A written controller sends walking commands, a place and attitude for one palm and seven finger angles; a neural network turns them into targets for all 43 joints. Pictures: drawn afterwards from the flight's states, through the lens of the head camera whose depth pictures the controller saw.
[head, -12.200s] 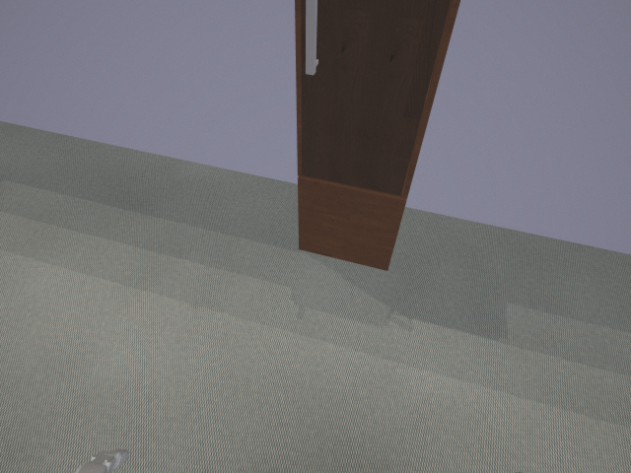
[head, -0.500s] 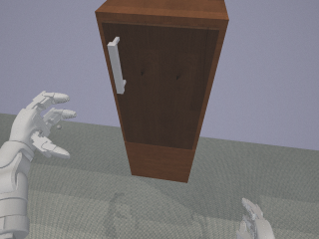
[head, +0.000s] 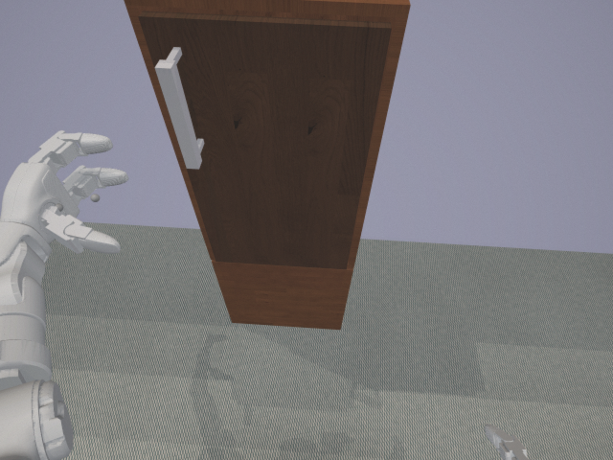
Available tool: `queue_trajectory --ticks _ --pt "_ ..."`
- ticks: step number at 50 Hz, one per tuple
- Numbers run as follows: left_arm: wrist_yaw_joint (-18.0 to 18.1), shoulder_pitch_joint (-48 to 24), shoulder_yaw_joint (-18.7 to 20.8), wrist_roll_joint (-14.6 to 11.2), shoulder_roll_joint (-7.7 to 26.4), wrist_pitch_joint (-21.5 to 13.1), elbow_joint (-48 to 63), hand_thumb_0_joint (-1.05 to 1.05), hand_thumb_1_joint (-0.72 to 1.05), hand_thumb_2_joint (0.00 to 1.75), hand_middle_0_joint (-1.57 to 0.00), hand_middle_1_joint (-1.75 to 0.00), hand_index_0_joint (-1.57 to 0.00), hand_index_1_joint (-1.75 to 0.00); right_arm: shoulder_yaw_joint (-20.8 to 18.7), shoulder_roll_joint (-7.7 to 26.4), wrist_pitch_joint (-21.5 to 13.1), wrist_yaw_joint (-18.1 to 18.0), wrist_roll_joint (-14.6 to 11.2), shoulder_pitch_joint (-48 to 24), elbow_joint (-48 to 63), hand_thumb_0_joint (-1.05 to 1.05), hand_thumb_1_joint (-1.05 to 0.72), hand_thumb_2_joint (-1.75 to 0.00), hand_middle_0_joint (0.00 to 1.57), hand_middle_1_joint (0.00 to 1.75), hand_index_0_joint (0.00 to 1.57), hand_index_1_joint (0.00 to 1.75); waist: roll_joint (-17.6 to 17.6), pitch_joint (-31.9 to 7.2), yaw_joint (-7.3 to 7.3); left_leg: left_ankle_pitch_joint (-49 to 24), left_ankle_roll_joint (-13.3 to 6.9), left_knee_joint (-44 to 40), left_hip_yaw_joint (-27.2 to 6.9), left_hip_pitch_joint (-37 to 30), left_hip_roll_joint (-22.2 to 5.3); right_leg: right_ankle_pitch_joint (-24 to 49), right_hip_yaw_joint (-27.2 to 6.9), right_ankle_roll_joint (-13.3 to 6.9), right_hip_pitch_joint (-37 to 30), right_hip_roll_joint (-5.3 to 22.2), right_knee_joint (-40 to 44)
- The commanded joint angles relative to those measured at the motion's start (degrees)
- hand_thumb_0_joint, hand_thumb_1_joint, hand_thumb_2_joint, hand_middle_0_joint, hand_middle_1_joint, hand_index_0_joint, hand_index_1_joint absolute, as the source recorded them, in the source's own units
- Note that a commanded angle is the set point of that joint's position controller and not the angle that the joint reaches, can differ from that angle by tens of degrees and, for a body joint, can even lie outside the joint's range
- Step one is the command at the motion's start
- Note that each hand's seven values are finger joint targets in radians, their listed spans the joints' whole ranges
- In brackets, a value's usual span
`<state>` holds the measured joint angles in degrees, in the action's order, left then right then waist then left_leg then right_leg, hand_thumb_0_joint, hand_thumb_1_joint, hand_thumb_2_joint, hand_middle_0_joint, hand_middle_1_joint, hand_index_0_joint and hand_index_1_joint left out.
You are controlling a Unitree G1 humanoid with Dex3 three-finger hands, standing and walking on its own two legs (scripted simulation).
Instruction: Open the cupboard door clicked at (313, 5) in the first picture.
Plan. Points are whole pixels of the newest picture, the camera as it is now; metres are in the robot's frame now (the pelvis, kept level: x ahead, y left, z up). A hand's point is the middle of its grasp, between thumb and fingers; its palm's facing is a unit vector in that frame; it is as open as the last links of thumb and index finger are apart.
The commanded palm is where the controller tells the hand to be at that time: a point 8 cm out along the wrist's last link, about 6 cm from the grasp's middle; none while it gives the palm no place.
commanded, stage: move the hooked fingers beside the handle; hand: left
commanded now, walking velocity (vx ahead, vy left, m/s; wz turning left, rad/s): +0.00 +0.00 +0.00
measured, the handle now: (185, 112) +0.58 +0.21 +0.13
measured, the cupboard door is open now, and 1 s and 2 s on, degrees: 0 0 0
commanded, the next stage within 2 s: none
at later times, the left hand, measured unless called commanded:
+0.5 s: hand (115, 160) +0.46 +0.28 +0.14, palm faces -0.04 -1.00 +0.00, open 14.0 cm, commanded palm +0.45 +0.33 +0.14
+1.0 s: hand (129, 123) +0.53 +0.28 +0.14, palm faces -0.06 -1.00 +0.01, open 14.0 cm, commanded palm +0.51 +0.33 +0.13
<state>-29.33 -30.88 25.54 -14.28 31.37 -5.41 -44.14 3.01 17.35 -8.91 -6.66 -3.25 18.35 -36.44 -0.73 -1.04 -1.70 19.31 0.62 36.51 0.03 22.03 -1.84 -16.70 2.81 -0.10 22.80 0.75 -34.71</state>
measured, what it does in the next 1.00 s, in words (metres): stands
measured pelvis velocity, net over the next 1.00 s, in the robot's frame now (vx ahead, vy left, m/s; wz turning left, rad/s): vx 0.01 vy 0.02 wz -0.04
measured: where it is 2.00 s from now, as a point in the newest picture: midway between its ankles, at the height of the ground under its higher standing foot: outside the picture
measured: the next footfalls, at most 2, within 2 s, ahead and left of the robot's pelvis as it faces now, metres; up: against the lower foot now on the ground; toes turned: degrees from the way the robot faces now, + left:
none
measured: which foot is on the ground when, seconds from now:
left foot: down 0.00-1.00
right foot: down 0.00-1.00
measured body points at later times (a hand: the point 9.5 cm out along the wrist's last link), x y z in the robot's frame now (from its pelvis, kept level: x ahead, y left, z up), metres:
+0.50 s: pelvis +0.00 +0.01 -0.01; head +0.08 +0.02 +0.43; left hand +0.45 +0.33 +0.14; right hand +0.04 -0.27 -0.11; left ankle -0.01 +0.13 -0.73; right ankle +0.01 -0.12 -0.73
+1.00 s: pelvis +0.01 +0.02 -0.02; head +0.13 +0.05 +0.42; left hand +0.53 +0.33 +0.14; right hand -0.03 -0.25 -0.11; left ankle -0.01 +0.13 -0.73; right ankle +0.01 -0.12 -0.73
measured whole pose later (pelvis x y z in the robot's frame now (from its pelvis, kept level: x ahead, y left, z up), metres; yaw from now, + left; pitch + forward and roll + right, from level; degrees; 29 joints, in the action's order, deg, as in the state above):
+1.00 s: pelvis +0.01 +0.02 -0.02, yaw -2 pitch +18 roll -3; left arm -30.4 -61.5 28.6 -5.2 47.7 -11.4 -73.6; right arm 3.1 16.5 2.9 -3.3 -0.9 26.3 -36.5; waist -0.1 -3.4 -10.9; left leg 23.0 -0.9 44.9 1.0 39.6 -2.9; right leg -17.2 1.5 1.6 38.9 -0.2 -38.5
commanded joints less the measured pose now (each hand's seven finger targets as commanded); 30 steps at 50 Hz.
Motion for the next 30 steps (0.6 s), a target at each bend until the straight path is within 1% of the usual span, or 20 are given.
queue_trajectory --ticks 1,3,5,10,11,13,15,16,18,19,20,21,23,24,25,26,27,28,29,30 --pt "-0.70 -26.63 5.04 -0.98 20.81 -4.44 6.71 0.00 -0.50 0.30 -0.30 -1.20 -0.30 -1.20 -3.31 8.84 -1.68 -0.40 0.25 1.11 6.62 0.00 -0.90 -0.90 0.20 0.30 0.20 0.30 -3.28 -18.31 -1.13 -14.73 -2.08 -3.07 -0.26 -4.07 2.42 16.63 -1.64 -1.07 -6.78 -1.19 2.82" --pt "-0.82 -26.29 5.18 -0.27 21.23 -4.68 5.29 0.00 -0.50 0.30 -0.30 -1.20 -0.30 -1.20 -3.41 8.90 -1.17 0.07 0.43 1.68 6.95 0.00 -0.90 -0.90 0.20 0.30 0.20 0.30 -5.39 -19.70 -0.57 -16.45 -2.00 -2.70 -0.19 -3.99 2.52 18.41 -1.49 -1.31 -6.93 -1.19 1.91" --pt "-0.93 -27.92 5.05 -0.06 21.94 -5.03 2.57 0.00 -0.50 0.30 -0.30 -1.20 -0.30 -1.20 -3.36 9.14 -0.50 0.29 0.48 2.29 6.91 0.00 -0.90 -0.90 0.20 0.30 0.20 0.30 -3.82 -18.57 -0.90 -16.17 -2.07 -2.29 -0.21 -2.41 2.46 18.37 -1.55 -1.24 -6.22 -1.41 1.66" --pt "-1.06 -31.67 5.96 0.71 24.22 -7.22 1.05 0.00 -0.50 0.30 -0.30 -1.20 -0.30 -1.20 -3.80 9.46 0.85 0.75 0.70 4.06 7.23 0.00 -0.90 -0.90 0.20 0.30 0.20 0.30 -4.46 -21.72 -1.27 -17.38 -2.16 -1.19 -0.09 -2.24 2.30 19.60 -1.83 -1.18 -6.13 -1.66 0.42" --pt "-1.21 -33.10 5.48 0.95 24.15 -7.53 0.48 0.00 -0.50 0.30 -0.30 -1.20 -0.30 -1.20 -3.82 9.42 1.06 0.86 0.67 4.37 7.04 0.00 -0.90 -0.90 0.20 0.30 0.20 0.30 -4.98 -21.91 -1.78 -17.36 -2.17 -1.08 -0.14 -2.46 2.18 19.66 -1.79 -1.08 -5.46 -1.66 0.44" --pt "-1.41 -34.26 5.30 1.11 24.35 -7.73 -3.41 0.00 -0.50 0.30 -0.30 -1.20 -0.30 -1.20 -3.82 9.70 1.70 0.85 0.62 5.18 6.52 0.00 -0.90 -0.90 0.20 0.30 0.20 0.30 -2.70 -19.94 -2.63 -14.90 -2.33 -0.93 -0.02 -0.42 2.00 17.63 -1.91 -0.70 -3.89 -1.65 0.76" --pt "-1.70 -37.46 4.75 1.47 24.72 -8.21 -5.55 0.00 -0.50 0.30 -0.30 -1.20 -0.30 -1.20 -3.80 9.94 2.24 0.71 0.65 5.77 6.03 0.00 -0.90 -0.90 0.20 0.30 0.20 0.30 -2.90 -19.29 -3.32 -13.96 -2.43 -0.64 -0.15 0.40 2.05 16.32 -1.96 -0.84 -2.71 -1.77 0.56" --pt "-1.63 -39.20 5.19 2.06 26.13 -8.40 -6.05 0.00 -0.50 0.30 -0.30 -1.20 -0.30 -1.20 -3.83 10.04 2.48 0.69 0.68 6.18 5.77 0.00 -0.90 -0.90 0.20 0.30 0.20 0.30 -3.33 -19.81 -3.48 -13.55 -2.41 -0.59 -0.37 0.55 1.98 15.78 -1.98 -0.70 -2.33 -1.64 0.52" --pt "-1.70 -40.54 3.14 2.92 24.54 -8.70 -7.76 0.00 -0.50 0.30 -0.30 -1.20 -0.30 -1.20 -3.80 9.92 2.85 0.73 0.79 6.85 5.38 0.00 -0.90 -0.90 0.20 0.30 0.20 0.30 -4.82 -20.17 -4.24 -13.44 -2.35 -0.19 -0.48 -0.08 1.96 15.05 -1.75 -0.77 -0.56 -1.68 0.34" --pt "-1.59 -41.98 3.66 3.35 25.87 -9.01 -8.17 0.00 -0.50 0.30 -0.30 -1.20 -0.30 -1.20 -3.84 10.09 3.09 0.68 0.91 7.42 4.91 0.00 -0.90 -0.90 0.20 0.30 0.20 0.30 -5.19 -20.85 -4.49 -13.28 -2.35 0.02 -0.63 -0.03 1.82 14.56 -1.87 -0.71 -0.16 -1.66 0.31" --pt "-1.63 -42.43 4.01 3.31 26.40 -9.32 -9.01 0.00 -0.50 0.30 -0.30 -1.20 -0.30 -1.20 -3.87 10.29 3.40 0.60 1.02 7.88 4.91 0.00 -0.90 -0.90 0.20 0.30 0.20 0.30 -3.77 -21.82 -4.62 -13.94 -2.50 0.47 -0.64 0.21 1.82 15.08 -1.94 -0.76 -0.56 -1.90 -0.07" --pt "-1.47 -43.76 5.48 3.68 28.81 -9.54 -9.32 0.00 -0.50 0.30 -0.30 -1.20 -0.30 -1.20 -3.83 10.39 3.73 0.57 1.05 8.22 4.73 0.00 -0.90 -0.90 0.20 0.30 0.20 0.30 -4.39 -22.79 -4.51 -13.94 -2.38 0.56 -0.95 0.64 1.71 15.15 -1.99 -0.67 -0.74 -1.76 -0.30" --pt "-1.80 -45.56 3.39 3.96 26.98 -9.37 -12.12 0.00 -0.50 0.30 -0.30 -1.20 -0.30 -1.20 -3.64 10.31 4.13 0.64 0.96 8.70 4.25 0.00 -0.90 -0.90 0.20 0.30 0.20 0.30 -4.83 -21.17 -5.80 -13.14 -2.34 0.82 -0.84 1.20 1.62 14.46 -1.75 -0.61 1.23 -1.80 -0.20" --pt "-1.74 -46.79 4.11 4.38 28.60 -9.42 -12.92 0.00 -0.50 0.30 -0.30 -1.20 -0.30 -1.20 -3.62 10.59 4.38 0.65 1.12 9.25 3.98 0.00 -0.90 -0.90 0.20 0.30 0.20 0.30 -4.04 -21.34 -5.83 -12.60 -2.36 0.91 -1.21 1.94 1.49 13.61 -1.72 -0.54 1.49 -1.83 -0.26" --pt "-1.64 -47.54 4.57 4.32 29.37 -9.66 -13.35 0.00 -0.50 0.30 -0.30 -1.20 -0.30 -1.20 -3.55 10.65 4.68 0.55 1.19 9.42 3.98 0.00 -0.90 -0.90 0.20 0.30 0.20 0.30 -5.27 -21.87 -5.74 -13.51 -2.38 1.26 -1.19 1.81 1.55 14.20 -1.86 -0.82 1.50 -2.00 -0.65" --pt "-1.63 -49.01 4.40 4.65 29.70 -9.92 -12.35 0.00 -0.50 0.30 -0.30 -1.20 -0.30 -1.20 -3.63 10.61 4.93 0.71 1.26 10.01 3.96 0.00 -0.90 -0.90 0.20 0.30 0.20 0.30 -5.84 -24.17 -6.02 -14.19 -2.34 1.42 -1.24 1.01 1.48 14.81 -1.85 -0.57 1.18 -1.92 -0.82" --pt "-1.55 -48.37 4.73 5.11 30.21 -10.08 -12.93 0.00 -0.50 0.30 -0.30 -1.20 -0.30 -1.20 -3.70 10.54 5.15 0.76 1.28 10.21 3.94 0.00 -0.90 -0.90 0.20 0.30 0.20 0.30 -7.04 -24.89 -5.60 -15.14 -2.23 1.74 -1.32 0.49 1.46 15.28 -1.76 -0.75 1.44 -1.95 -1.16" --pt "-1.43 -48.51 4.39 5.44 30.01 -10.11 -13.47 0.00 -0.50 0.30 -0.30 -1.20 -0.30 -1.20 -3.60 10.52 5.45 0.85 1.40 10.70 3.94 0.00 -0.90 -0.90 0.20 0.30 0.20 0.30 -7.61 -25.13 -5.85 -16.27 -2.16 1.89 -1.41 0.11 1.40 15.83 -1.57 -0.79 2.09 -2.02 -1.37" --pt "-1.27 -49.32 4.51 5.85 30.65 -10.13 -13.78 0.00 -0.50 0.30 -0.30 -1.20 -0.30 -1.20 -3.66 10.61 5.76 0.92 1.48 11.11 3.61 0.00 -0.90 -0.90 0.20 0.30 0.20 0.30 -7.62 -24.88 -6.21 -16.56 -2.14 2.12 -1.51 -0.05 1.21 15.71 -1.44 -0.70 2.95 -2.07 -1.33" --pt "-1.26 -49.46 5.06 5.49 30.94 -10.18 -14.73 0.00 -0.50 0.30 -0.30 -1.20 -0.30 -1.20 -3.63 10.66 6.11 0.97 1.63 11.65 3.62 0.00 -0.90 -0.90 0.20 0.30 0.20 0.30 -6.09 -25.27 -6.32 -17.74 -2.24 2.36 -1.62 0.26 1.17 16.69 -1.23 -0.79 2.49 -2.43 -1.73"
